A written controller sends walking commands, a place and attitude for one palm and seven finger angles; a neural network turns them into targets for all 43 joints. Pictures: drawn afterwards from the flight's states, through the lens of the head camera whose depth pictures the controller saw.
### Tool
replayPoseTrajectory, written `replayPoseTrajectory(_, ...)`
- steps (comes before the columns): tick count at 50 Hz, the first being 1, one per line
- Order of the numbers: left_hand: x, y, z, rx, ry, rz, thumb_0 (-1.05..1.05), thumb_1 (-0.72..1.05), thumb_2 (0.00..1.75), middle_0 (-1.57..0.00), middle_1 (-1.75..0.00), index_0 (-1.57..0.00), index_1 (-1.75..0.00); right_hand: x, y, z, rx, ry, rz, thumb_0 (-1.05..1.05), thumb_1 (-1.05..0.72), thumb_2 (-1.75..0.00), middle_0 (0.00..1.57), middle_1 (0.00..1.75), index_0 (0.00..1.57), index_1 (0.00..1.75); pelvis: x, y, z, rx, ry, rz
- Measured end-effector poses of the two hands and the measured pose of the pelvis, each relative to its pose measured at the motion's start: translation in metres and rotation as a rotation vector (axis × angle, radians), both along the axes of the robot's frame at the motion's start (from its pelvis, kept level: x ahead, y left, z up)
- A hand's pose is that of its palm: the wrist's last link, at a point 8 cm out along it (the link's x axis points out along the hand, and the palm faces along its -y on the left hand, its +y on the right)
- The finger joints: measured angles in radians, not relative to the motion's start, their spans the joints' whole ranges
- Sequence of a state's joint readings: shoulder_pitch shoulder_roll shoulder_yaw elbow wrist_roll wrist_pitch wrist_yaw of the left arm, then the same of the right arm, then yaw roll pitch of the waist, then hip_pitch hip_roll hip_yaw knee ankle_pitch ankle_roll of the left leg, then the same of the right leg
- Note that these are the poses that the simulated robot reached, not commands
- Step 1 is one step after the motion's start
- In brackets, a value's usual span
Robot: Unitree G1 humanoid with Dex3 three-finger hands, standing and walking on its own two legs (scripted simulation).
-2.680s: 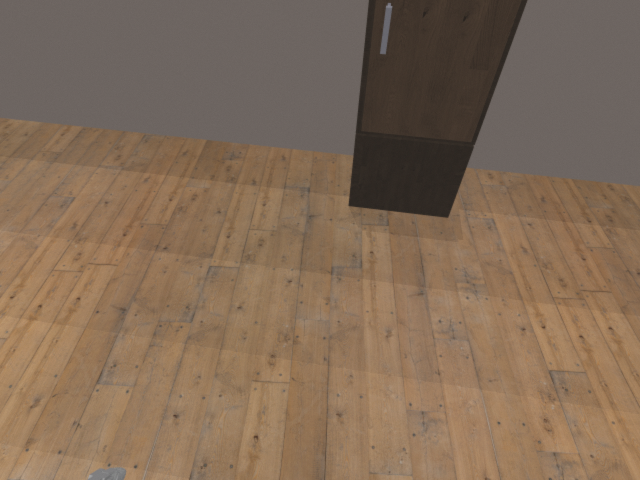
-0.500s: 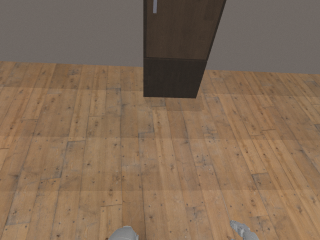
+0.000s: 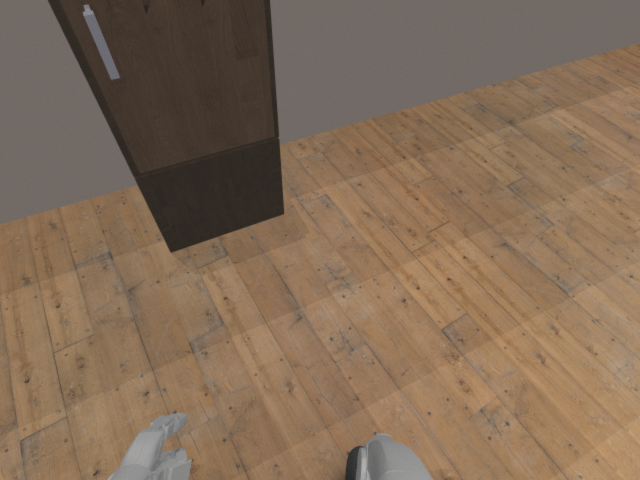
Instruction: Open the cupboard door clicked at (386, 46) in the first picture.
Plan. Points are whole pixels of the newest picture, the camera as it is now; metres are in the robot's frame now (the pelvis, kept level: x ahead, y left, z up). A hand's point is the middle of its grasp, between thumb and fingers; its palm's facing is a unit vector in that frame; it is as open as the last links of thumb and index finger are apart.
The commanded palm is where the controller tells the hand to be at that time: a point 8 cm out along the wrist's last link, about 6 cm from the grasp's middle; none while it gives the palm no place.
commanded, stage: walk to a spot facing it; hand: left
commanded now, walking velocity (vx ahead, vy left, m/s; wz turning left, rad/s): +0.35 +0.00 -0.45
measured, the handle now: (101, 42) +0.94 +0.46 +0.05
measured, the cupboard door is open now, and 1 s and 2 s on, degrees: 0 0 0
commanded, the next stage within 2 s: turn to face it in 0.32 s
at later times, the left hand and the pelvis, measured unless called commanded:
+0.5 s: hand (181, 409) +0.25 +0.21 -0.18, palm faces -0.07 -0.98 -0.21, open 7.3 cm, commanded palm none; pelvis +0.21 +0.01 -0.01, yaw -10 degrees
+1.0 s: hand (222, 318) +0.38 +0.16 -0.15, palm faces +0.04 -0.97 -0.25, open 7.4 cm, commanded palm none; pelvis +0.28 -0.03 +0.00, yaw +3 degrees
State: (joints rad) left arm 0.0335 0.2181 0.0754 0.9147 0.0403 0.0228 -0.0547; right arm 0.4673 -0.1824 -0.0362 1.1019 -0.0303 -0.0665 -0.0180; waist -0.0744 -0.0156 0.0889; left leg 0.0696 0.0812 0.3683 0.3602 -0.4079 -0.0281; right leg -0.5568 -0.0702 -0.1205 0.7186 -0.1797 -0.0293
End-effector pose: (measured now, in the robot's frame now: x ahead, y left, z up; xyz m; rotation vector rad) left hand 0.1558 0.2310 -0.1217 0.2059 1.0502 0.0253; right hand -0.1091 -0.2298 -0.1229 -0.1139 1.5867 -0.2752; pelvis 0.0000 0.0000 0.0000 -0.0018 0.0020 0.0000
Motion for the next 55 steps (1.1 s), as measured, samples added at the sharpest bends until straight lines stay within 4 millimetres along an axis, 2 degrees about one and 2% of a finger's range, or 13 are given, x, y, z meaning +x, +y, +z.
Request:
replayPoseTrajectory(3, 0.051, -0.026, -0.010, -0.010, -0.039, -0.057, 0.01, 0.91, 0.90, -0.20, -0.30, -0.19, -0.29, 0.004, 0.004, -0.009, 0.039, 0.074, -0.055, 0.00, -0.91, -0.90, 0.19, 0.30, 0.20, 0.30, 0.035, -0.013, -0.013, 0.000, -0.003, -0.021)
replayPoseTrajectory(6, 0.074, -0.041, -0.018, -0.016, -0.053, -0.062, 0.00, 0.91, 0.90, -0.20, -0.30, -0.20, -0.30, 0.036, 0.000, -0.020, 0.058, 0.075, -0.087, 0.00, -0.91, -0.90, 0.20, 0.30, 0.20, 0.30, 0.062, -0.024, -0.019, 0.000, -0.013, -0.053)
replayPoseTrajectory(8, 0.073, -0.045, -0.019, -0.013, -0.007, -0.058, 0.00, 0.91, 0.90, -0.20, -0.30, -0.20, -0.30, 0.076, -0.006, -0.022, 0.050, 0.005, -0.086, 0.01, -0.91, -0.90, 0.20, 0.30, 0.20, 0.30, 0.076, -0.026, -0.014, -0.006, -0.021, -0.069)
replayPoseTrajectory(11, 0.065, -0.043, -0.016, 0.005, 0.081, -0.042, 0.00, 0.91, 0.90, -0.20, -0.30, -0.20, -0.30, 0.149, -0.017, -0.020, 0.030, -0.146, -0.064, 0.01, -0.91, -0.90, 0.20, 0.30, 0.20, 0.30, 0.099, -0.027, -0.004, -0.010, -0.012, -0.098)
replayPoseTrajectory(17, 0.068, -0.008, -0.006, 0.070, 0.167, 0.001, -0.01, 0.94, 0.90, -0.20, -0.30, -0.20, -0.30, 0.283, -0.026, -0.005, -0.001, -0.400, 0.002, 0.00, -0.92, -0.90, 0.19, 0.30, 0.20, 0.30, 0.144, -0.020, 0.005, -0.013, 0.006, -0.135)
replayPoseTrajectory(22, 0.078, 0.016, -0.013, 0.061, 0.220, 0.046, 0.00, 0.92, 0.90, -0.20, -0.30, -0.20, -0.30, 0.369, -0.020, 0.008, -0.032, -0.509, 0.069, 0.00, -0.91, -0.90, 0.19, 0.30, 0.20, 0.30, 0.186, -0.003, 0.003, -0.023, 0.001, -0.161)
replayPoseTrajectory(25, 0.089, 0.030, -0.027, 0.048, 0.257, 0.060, 0.00, 0.91, 0.90, -0.20, -0.30, -0.20, -0.30, 0.406, -0.012, 0.010, -0.067, -0.559, 0.095, 0.00, -0.91, -0.90, 0.19, 0.30, 0.20, 0.30, 0.214, 0.009, -0.006, -0.029, -0.009, -0.176)
replayPoseTrajectory(28, 0.106, 0.033, -0.031, 0.047, 0.287, 0.042, 0.00, 0.91, 0.90, -0.20, -0.30, -0.20, -0.30, 0.418, -0.002, 0.014, -0.075, -0.556, 0.088, 0.00, -0.91, -0.90, 0.19, 0.30, 0.20, 0.30, 0.233, 0.016, -0.004, -0.023, -0.026, -0.191)
replayPoseTrajectory(33, 0.147, 0.024, -0.022, 0.012, 0.247, 0.033, 0.01, 0.91, 0.90, -0.20, -0.30, -0.20, -0.30, 0.401, 0.014, 0.011, -0.050, -0.432, 0.045, 0.00, -0.92, -0.90, 0.20, 0.30, 0.20, 0.30, 0.255, 0.021, 0.008, -0.025, -0.024, -0.152)
replayPoseTrajectory(38, 0.184, 0.007, -0.015, -0.007, 0.187, 0.049, 0.01, 0.91, 0.90, -0.20, -0.30, -0.20, -0.30, 0.378, 0.009, 0.004, -0.030, -0.296, 0.024, -0.01, -0.94, -0.90, 0.20, 0.30, 0.21, 0.30, 0.267, 0.017, 0.010, -0.014, -0.012, -0.105)
replayPoseTrajectory(44, 0.216, -0.011, -0.005, 0.019, 0.116, 0.073, 0.01, 0.91, 0.90, -0.20, -0.30, -0.20, -0.30, 0.361, -0.006, -0.012, 0.020, -0.201, 0.011, 0.00, -0.92, -0.90, 0.20, 0.30, 0.21, 0.30, 0.274, -0.003, 0.006, 0.004, -0.005, -0.045)
replayPoseTrajectory(49, 0.220, -0.022, 0.003, 0.066, 0.046, 0.115, 0.00, 0.90, 0.90, -0.20, -0.30, -0.20, -0.30, 0.374, -0.030, -0.030, 0.057, -0.183, 0.043, 0.00, -0.91, -0.90, 0.20, 0.30, 0.21, 0.30, 0.276, -0.023, -0.002, 0.012, -0.011, 0.025)
replayPoseTrajectory(55, 0.195, -0.021, 0.015, 0.085, 0.047, 0.210, 0.00, 0.90, 0.90, -0.20, -0.30, -0.20, -0.30, 0.421, -0.049, -0.021, 0.056, -0.224, 0.158, 0.00, -0.91, -0.90, 0.19, 0.30, 0.20, 0.30, 0.276, -0.032, 0.006, 0.026, -0.015, 0.118)
